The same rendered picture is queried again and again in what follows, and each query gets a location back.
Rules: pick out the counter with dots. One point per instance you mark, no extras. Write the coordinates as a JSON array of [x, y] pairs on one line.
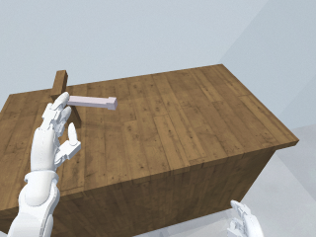
[[180, 145]]

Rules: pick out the right robot hand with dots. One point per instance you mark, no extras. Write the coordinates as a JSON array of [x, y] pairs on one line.
[[249, 227]]

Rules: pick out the left robot forearm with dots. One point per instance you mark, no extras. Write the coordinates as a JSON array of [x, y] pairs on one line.
[[37, 201]]

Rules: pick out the tap lever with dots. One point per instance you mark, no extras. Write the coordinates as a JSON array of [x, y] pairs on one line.
[[109, 103]]

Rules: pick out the left robot hand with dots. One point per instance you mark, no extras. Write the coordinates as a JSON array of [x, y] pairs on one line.
[[45, 144]]

